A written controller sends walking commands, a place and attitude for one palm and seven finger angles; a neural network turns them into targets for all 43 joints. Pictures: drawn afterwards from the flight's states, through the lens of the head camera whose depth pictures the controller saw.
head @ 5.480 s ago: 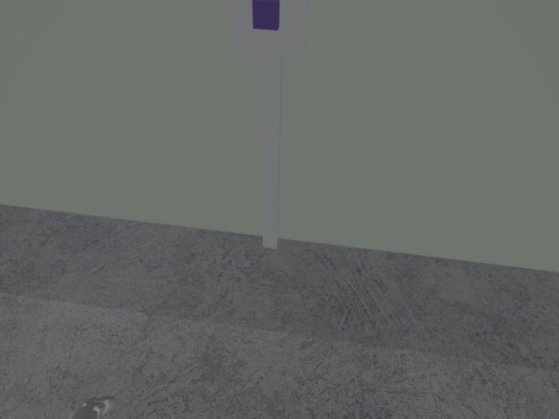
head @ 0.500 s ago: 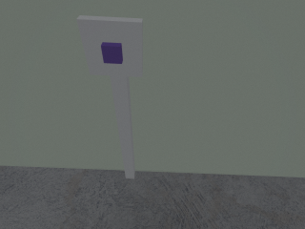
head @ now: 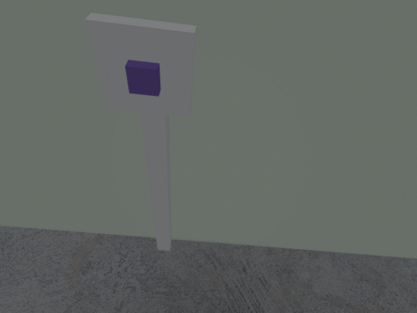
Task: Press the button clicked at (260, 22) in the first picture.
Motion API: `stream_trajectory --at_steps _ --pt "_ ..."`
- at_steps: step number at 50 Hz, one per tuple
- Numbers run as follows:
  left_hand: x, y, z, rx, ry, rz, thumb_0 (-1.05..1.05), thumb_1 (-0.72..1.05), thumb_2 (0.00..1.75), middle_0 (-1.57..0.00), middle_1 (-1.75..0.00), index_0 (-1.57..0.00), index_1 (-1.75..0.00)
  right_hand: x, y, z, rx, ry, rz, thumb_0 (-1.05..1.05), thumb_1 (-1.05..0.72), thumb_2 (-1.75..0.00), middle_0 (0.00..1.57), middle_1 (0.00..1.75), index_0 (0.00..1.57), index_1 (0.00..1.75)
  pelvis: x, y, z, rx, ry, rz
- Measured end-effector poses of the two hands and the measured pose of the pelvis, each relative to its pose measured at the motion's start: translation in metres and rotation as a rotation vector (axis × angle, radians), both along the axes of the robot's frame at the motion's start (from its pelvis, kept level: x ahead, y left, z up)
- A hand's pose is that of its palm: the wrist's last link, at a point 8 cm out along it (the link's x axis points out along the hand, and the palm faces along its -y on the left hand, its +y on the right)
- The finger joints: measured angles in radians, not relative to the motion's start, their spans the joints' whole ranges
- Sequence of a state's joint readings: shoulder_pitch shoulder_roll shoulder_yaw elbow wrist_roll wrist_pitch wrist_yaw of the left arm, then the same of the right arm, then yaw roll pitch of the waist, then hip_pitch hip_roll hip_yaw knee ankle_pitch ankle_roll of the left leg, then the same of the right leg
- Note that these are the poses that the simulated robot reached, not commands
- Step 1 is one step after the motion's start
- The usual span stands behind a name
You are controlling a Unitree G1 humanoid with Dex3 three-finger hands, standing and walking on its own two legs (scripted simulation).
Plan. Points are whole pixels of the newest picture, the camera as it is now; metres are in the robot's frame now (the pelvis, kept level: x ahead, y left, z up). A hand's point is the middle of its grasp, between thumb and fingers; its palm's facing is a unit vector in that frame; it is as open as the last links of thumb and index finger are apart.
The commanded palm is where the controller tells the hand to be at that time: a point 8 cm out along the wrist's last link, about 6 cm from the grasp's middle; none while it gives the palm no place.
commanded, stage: come to a stop and stand still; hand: left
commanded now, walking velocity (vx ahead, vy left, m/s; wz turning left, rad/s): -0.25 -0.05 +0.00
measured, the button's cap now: (144, 77) +0.47 +0.19 +0.20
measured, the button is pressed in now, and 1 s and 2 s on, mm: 0 0 0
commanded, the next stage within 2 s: look again from close up in 1.32 s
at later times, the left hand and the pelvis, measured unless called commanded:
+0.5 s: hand out of the picture +0.00 +0.12 -0.15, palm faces +0.06 -0.97 -0.23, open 7.3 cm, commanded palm none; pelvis -0.03 -0.06 +0.01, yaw +0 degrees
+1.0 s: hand out of the picture -0.02 +0.22 -0.17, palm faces +0.06 -0.96 -0.27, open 7.4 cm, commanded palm none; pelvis -0.03 +0.01 +0.00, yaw +1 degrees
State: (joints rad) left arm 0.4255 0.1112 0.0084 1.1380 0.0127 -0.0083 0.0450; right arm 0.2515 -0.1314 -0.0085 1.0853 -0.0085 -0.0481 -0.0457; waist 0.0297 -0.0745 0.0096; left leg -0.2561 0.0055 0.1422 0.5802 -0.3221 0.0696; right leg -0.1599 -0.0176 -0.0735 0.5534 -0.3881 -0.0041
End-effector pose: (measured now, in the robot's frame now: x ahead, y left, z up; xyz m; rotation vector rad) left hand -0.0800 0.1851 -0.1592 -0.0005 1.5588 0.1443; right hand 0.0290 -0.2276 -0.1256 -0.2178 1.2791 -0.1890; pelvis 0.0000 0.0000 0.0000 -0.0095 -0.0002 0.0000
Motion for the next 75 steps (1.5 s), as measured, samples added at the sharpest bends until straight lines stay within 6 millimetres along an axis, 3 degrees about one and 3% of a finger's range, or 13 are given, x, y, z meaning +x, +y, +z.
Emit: stream_trajectory --at_steps 7,11,15,19,24,27,33,39,45,53,58,63,75 --pt "0.06 0.017 0.01 0.065 -0.119 -0.059 0.01 0.91 0.89 -0.2 -0.3 -0.2 -0.3 0.02 0.003 -0.003 0.024 -0.041 -0.015 0.01 -0.95 -0.89 0.2 0.3 0.2 0.3 -0.004 -0.001 0.004 0.017 0.005 -0.005" --pt "0.08 0.034 0.022 0.15 -0.164 -0.101 0.02 0.93 0.89 -0.2 -0.3 -0.2 -0.3 0.008 -0.01 -0.008 0.041 -0.039 -0.035 0.0 -0.95 -0.89 0.2 0.3 0.2 0.3 -0.017 -0.012 0.005 0.017 0.008 -0.016" --pt "0.094 0.035 0.034 0.215 -0.241 -0.118 0.02 0.93 0.89 -0.2 -0.3 -0.2 -0.3 -0.014 -0.03 -0.019 0.066 -0.003 -0.037 0.0 -0.93 -0.89 0.2 0.3 0.2 0.3 -0.028 -0.029 0.003 0.021 0.007 -0.016" --pt "0.09 0.018 0.037 0.226 -0.288 -0.118 0.01 0.92 0.89 -0.19 -0.3 -0.2 -0.3 -0.036 -0.047 -0.026 0.099 0.048 -0.044 0.0 -0.92 -0.89 0.2 0.3 0.2 0.3 -0.032 -0.046 0.001 0.021 -0.004 0.001" --pt "0.074 -0.013 0.039 0.163 -0.291 -0.09 0.01 0.92 0.89 -0.19 -0.3 -0.2 -0.3 -0.052 -0.057 -0.015 0.11 0.091 -0.026 0.01 -0.91 -0.89 0.2 0.3 0.2 0.3 -0.032 -0.057 0.01 0.027 -0.003 0.007" --pt "0.058 -0.018 0.038 0.147 -0.259 -0.067 0.01 0.94 0.89 -0.2 -0.3 -0.2 -0.3 -0.055 -0.06 -0.008 0.102 0.102 -0.018 0.01 -0.91 -0.89 0.2 0.3 0.2 0.3 -0.033 -0.058 0.014 0.032 -0.002 0.011" --pt "0.021 -0.013 0.032 0.12 -0.177 -0.021 0.01 0.93 0.89 -0.2 -0.3 -0.21 -0.3 -0.044 -0.056 0.001 0.067 0.094 0.012 0.01 -0.91 -0.9 0.2 0.3 0.2 0.3 -0.037 -0.048 0.015 0.034 -0.003 0.022" --pt "-0.002 0.016 0.015 0.107 -0.103 -0.019 0.01 0.91 0.89 -0.2 -0.3 -0.21 -0.3 -0.02 -0.035 -0.003 0.028 0.0 0.063 0.01 -0.91 -0.9 0.2 0.3 0.2 0.3 -0.04 -0.022 0.002 -0.012 -0.009 0.052" --pt "0.016 0.058 0.019 0.167 -0.155 -0.044 0.01 0.91 0.89 -0.2 -0.3 -0.21 -0.3 0.007 -0.006 -0.003 0.04 -0.115 0.067 0.01 -0.91 -0.89 0.2 0.3 0.2 0.3 -0.036 0.002 -0.001 -0.012 -0.003 0.035" --pt "0.069 0.098 0.034 0.225 -0.3 -0.093 0.01 0.91 0.89 -0.2 -0.3 -0.2 -0.3 0.02 0.014 0.003 0.053 -0.175 0.077 0.01 -0.91 -0.89 0.2 0.3 0.2 0.3 -0.035 0.02 0.002 -0.006 -0.011 0.015" --pt "0.095 0.11 0.043 0.245 -0.367 -0.129 0.01 0.91 0.89 -0.2 -0.3 -0.2 -0.3 0.011 0.004 0.008 0.022 -0.17 0.061 0.01 -0.9 -0.89 0.21 0.3 0.2 0.3 -0.039 0.024 0.005 -0.002 -0.02 0.006" --pt "0.108 0.113 0.049 0.248 -0.391 -0.165 0.01 0.91 0.89 -0.2 -0.3 -0.2 -0.3 -0.005 -0.015 0.012 -0.016 -0.143 0.036 0.01 -0.9 -0.89 0.2 0.3 0.2 0.3 -0.044 0.023 0.007 0.003 -0.027 -0.002" --pt "0.093 0.098 0.05 0.242 -0.336 -0.195 0.01 0.91 0.89 -0.2 -0.3 -0.21 -0.3 -0.037 -0.06 0.017 -0.064 -0.052 0.013 0.01 -0.9 -0.89 0.2 0.3 0.2 0.3 -0.052 0.005 0.012 0.012 -0.03 0.001"
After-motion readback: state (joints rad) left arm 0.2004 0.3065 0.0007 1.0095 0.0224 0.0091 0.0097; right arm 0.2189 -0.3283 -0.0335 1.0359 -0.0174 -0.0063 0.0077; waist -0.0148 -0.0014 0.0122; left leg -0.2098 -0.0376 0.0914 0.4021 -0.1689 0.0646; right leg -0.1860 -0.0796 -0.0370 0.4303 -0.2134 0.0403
